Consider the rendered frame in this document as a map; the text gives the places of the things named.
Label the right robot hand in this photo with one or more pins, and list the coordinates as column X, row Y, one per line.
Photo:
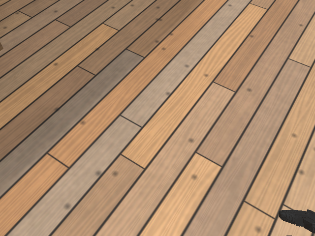
column 297, row 217

